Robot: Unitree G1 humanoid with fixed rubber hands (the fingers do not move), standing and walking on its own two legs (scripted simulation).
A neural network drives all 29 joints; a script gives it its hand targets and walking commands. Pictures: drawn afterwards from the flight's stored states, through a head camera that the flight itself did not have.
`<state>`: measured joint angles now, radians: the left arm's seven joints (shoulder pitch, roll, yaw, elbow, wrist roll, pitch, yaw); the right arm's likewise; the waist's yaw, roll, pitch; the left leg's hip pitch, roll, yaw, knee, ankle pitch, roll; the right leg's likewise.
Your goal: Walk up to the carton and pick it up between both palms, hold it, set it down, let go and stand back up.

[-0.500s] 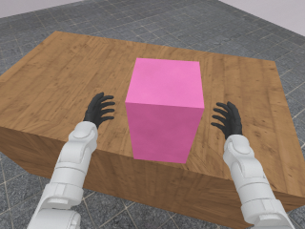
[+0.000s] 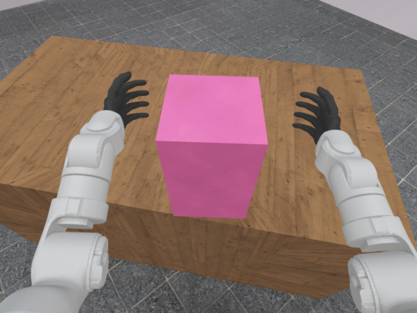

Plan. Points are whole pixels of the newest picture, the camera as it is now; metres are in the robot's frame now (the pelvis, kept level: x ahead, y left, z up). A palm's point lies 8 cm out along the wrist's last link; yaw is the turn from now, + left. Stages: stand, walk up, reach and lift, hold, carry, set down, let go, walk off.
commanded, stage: reach and lift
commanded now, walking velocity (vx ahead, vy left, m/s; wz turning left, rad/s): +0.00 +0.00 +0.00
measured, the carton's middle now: (211, 154) +0.45 +0.03 +0.01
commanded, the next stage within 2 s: none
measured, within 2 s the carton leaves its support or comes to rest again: neither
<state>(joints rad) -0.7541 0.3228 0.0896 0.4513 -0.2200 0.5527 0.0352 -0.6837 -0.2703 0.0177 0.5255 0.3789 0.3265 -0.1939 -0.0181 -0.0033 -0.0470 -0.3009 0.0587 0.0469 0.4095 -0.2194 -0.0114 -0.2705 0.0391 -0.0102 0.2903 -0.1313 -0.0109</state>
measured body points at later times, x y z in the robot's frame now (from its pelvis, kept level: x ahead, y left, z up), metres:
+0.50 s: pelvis +0.00 -0.01 +0.00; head +0.02 +0.02 +0.45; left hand +0.47 +0.20 +0.20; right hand +0.46 -0.18 +0.18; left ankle -0.01 +0.12 -0.75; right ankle +0.00 -0.11 -0.75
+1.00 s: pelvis -0.01 -0.01 -0.01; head +0.06 +0.02 +0.43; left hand +0.45 +0.20 +0.06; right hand +0.43 -0.17 +0.05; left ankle -0.01 +0.12 -0.75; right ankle +0.00 -0.11 -0.75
